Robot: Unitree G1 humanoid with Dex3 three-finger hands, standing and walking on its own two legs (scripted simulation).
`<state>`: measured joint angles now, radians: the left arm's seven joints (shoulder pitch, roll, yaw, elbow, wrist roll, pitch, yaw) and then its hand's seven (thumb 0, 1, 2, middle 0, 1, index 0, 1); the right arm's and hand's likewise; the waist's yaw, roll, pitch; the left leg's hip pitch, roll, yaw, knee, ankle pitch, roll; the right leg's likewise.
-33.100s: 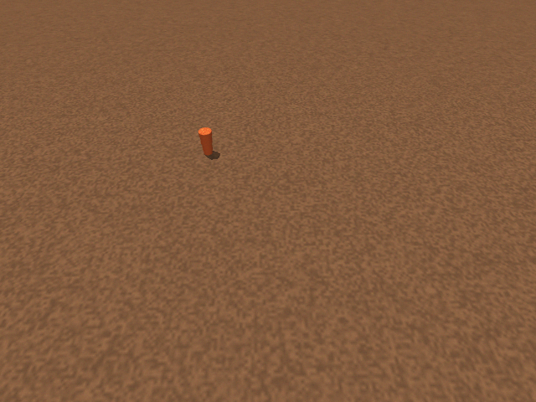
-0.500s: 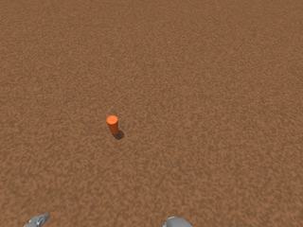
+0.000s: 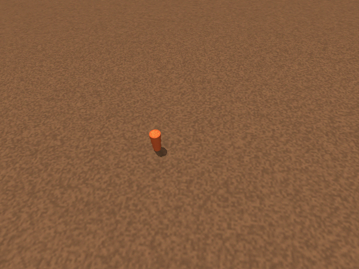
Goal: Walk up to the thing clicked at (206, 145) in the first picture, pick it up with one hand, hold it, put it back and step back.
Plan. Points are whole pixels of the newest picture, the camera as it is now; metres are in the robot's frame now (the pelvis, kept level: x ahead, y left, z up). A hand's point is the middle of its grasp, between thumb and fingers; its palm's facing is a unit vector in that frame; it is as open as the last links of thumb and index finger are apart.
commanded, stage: step back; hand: left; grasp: from the side
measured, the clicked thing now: (156, 141) +1.02 +0.21 -0.68
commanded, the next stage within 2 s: stand in 0.88 s
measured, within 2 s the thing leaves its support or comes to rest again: neither
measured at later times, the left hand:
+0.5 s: hand out of the picture +0.08 +0.27 -0.14, palm faces +0.00 -0.93 -0.36, open 7.4 cm
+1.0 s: hand out of the picture +0.17 +0.27 -0.13, palm faces -0.04 -0.93 -0.35, open 7.4 cm
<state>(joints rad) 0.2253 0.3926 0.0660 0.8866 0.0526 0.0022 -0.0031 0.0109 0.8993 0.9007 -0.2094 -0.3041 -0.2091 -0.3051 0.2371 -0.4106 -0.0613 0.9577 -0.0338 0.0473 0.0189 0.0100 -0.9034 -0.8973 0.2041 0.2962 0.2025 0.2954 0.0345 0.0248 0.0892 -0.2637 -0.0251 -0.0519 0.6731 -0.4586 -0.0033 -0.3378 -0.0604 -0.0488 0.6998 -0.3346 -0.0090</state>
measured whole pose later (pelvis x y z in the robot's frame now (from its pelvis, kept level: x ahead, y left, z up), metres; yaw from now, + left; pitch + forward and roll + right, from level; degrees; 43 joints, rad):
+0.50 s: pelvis +0.02 +0.01 +0.01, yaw +0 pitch -2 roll +0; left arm 0.20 0.36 0.03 0.98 0.03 -0.03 -0.01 0.01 0.90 0.90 -0.21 -0.30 -0.21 -0.30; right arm 0.19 -0.39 -0.07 1.01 -0.04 -0.01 0.02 0.01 -0.90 -0.90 0.20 0.30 0.20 0.30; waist 0.03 0.01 0.07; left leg -0.29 0.00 -0.02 0.60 -0.27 0.00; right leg -0.27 -0.04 -0.03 0.64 -0.33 0.01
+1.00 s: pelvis +0.05 +0.02 +0.02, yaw -2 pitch -2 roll +0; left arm 0.06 0.36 0.00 1.08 0.01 -0.02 0.00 0.01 0.90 0.90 -0.20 -0.30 -0.20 -0.30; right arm 0.02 -0.33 -0.02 1.09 -0.01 -0.01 0.01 0.01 -0.90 -0.90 0.21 0.30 0.20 0.30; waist 0.01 0.00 0.07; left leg -0.16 0.01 0.02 0.42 -0.23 0.00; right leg -0.12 -0.03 0.02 0.41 -0.25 0.03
